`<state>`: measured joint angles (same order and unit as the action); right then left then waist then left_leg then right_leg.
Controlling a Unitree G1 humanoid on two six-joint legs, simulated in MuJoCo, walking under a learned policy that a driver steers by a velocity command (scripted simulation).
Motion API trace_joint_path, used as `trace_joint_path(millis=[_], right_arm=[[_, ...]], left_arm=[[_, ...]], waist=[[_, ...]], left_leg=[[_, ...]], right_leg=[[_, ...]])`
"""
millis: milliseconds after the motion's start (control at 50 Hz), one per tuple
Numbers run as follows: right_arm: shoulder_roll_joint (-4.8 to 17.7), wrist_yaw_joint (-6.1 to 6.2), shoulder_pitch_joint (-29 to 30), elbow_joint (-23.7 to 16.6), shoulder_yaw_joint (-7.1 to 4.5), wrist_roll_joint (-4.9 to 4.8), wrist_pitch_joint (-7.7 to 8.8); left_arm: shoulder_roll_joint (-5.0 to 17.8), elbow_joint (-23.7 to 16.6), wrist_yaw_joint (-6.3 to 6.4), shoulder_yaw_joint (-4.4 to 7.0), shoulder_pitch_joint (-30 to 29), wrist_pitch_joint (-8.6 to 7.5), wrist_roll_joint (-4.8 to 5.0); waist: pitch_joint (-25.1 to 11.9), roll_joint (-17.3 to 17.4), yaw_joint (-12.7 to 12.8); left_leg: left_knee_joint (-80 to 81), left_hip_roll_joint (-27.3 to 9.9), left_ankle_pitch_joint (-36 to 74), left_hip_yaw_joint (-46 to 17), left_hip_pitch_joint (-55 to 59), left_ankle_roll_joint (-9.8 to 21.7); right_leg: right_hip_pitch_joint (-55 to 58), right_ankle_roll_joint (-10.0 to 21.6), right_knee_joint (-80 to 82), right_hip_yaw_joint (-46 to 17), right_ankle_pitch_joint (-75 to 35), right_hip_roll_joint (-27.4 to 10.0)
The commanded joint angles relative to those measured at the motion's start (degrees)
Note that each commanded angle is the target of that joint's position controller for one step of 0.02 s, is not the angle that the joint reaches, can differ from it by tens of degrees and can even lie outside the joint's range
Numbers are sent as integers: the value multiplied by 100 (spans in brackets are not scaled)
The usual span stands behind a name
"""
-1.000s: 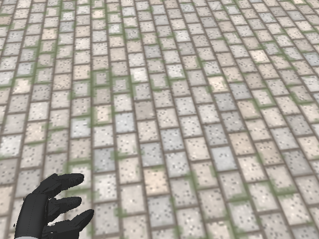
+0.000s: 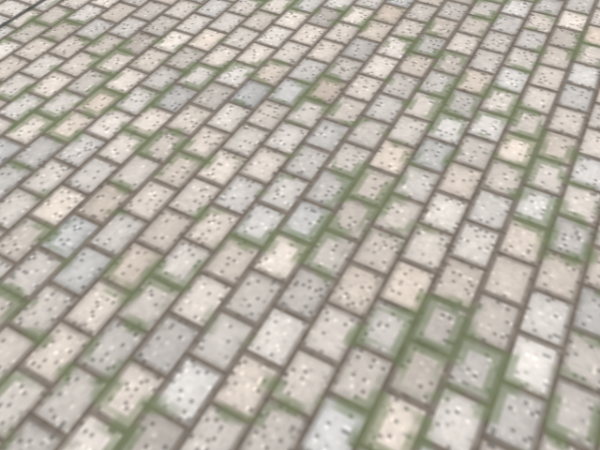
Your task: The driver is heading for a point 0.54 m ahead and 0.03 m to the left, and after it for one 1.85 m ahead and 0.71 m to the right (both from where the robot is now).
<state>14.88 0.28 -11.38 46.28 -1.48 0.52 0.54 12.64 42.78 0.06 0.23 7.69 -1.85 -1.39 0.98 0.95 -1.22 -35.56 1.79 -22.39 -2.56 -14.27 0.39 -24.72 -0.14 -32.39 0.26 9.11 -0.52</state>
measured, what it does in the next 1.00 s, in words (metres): walks ahead: right foot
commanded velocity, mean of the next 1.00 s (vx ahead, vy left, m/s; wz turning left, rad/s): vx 0.33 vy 0.00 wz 0.11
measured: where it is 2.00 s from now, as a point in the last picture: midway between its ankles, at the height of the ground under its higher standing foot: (267, 225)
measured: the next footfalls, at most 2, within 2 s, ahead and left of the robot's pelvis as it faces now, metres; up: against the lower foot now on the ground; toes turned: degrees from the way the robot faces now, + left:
right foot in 0.78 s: +0.18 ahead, -0.18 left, +0.00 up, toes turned -4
left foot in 1.26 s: +0.58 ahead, +0.08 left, +0.00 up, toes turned +20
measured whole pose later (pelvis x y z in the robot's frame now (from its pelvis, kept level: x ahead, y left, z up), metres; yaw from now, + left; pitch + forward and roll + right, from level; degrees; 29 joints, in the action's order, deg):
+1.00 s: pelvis +0.21 -0.09 +0.01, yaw +7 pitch +0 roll -2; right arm 14.3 -0.7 -12.4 49.7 -3.9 -3.1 3.3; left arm 11.7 59.0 -1.4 1.7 22.0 -6.3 -1.3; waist -0.9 1.6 2.6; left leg -72.0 -6.1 -6.0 -4.0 -42.4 5.4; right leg -1.3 1.8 -21.0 11.2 19.5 1.1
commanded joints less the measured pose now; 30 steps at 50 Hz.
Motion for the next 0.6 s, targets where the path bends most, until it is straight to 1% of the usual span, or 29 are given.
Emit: trace_joint_path(millis=[20, 40, 60, 100, 120, 140, 180, 300, 480, 500, 520, 540, 560, 580, 600], right_arm=[[555, 49, -488, -24, -145, 19, -270], [527, 56, -368, -5, -142, 24, -296], [504, 74, -367, 32, -140, 32, -292], [513, 110, -407, 141, -150, 25, -229], [499, 122, -417, 199, -150, 16, -193], [481, 133, -416, 253, -151, 9, -167], [438, 148, -411, 354, -152, -3, -151], [380, 189, -493, 650, -158, -4, -189], [329, 209, -529, 1009, -129, -12, -67], [289, 204, -761, 1125, -126, -30, -66], [490, 200, -856, 1135, -190, -87, -66], [680, 199, -1047, 1111, -242, -120, -20], [931, 202, -1311, 1142, -312, -155, 80], [1107, 218, -1069, 1113, -388, -210, 214], [943, 219, -1022, 1095, -371, -167, 331]], left_arm=[[786, -428, -56, 189, -392, 31, 71], [827, -397, -68, 206, -368, 15, 43], [810, -351, -69, 210, -320, -17, 33], [675, -258, -32, 191, -228, -62, 54], [633, -207, -10, 190, -183, -67, 71], [626, -160, 10, 199, -159, -60, 87], [630, -84, 35, 221, -192, -24, 99], [581, 138, 48, 265, -402, 90, 110], [595, 577, 145, 321, -484, 187, 116], [546, 731, 146, 320, -290, 207, 130], [684, 771, 144, 377, -274, 217, 195], [785, 682, 127, 406, -555, 169, 237], [709, 473, 88, 382, -1048, 48, 322], [534, 365, 33, 340, -1291, -104, 418], [685, 360, -7, 386, -1310, -219, 403]], waist=[[-555, -520, -103], [-421, -439, -41], [-455, -439, -21], [-647, -460, 19], [-730, -398, 48], [-774, -321, 73], [-740, -221, 91], [-402, -165, 70], [-145, -91, 94], [-333, -33, 58], [-67, 103, 23], [310, 183, -151], [716, 535, -386], [1117, 1087, -345], [1196, 1015, -352]], left_leg=[[673, -255, 378, -144, -187, 51], [716, -224, 402, -154, -212, 116], [738, -245, 542, -177, -145, 145], [763, -292, 928, -227, -55, 136], [752, -302, 1116, -233, -56, 115], [748, -305, 1249, -227, -64, 95], [765, -298, 1343, -209, -91, 70], [903, -308, 1223, -190, -98, 91], [1158, -344, 935, -170, -237, 112], [1333, -319, -227, -160, -195, 202], [1488, -405, -1477, -344, -343, 422], [1860, -695, -2511, -801, -265, 699], [2531, -1287, -3096, -1614, 88, 1049], [3017, -1988, -2812, -2460, 333, 1335], [3090, -2256, -2180, -2677, 813, 1445]], right_leg=[[897, 566, 823, -1042, -213, -817], [865, 426, 760, -870, -64, -650], [933, 386, 702, -794, -265, -592], [1268, 422, 487, -695, -1130, -557], [1440, 463, 368, -651, -1528, -540], [1558, 501, 285, -617, -1776, -526], [1633, 551, 230, -576, -1875, -498], [1457, 500, 343, -468, -1233, -367], [1572, 356, 454, -356, -688, -212], [1635, 343, 440, -219, 726, -61], [1290, 321, 301, -86, 2176, 105], [545, 273, 163, -87, 2832, 161], [-294, 150, -270, 115, 2431, 234], [-865, 179, -987, 213, 1270, 113], [-1526, 270, -1406, -94, 1241, -195]])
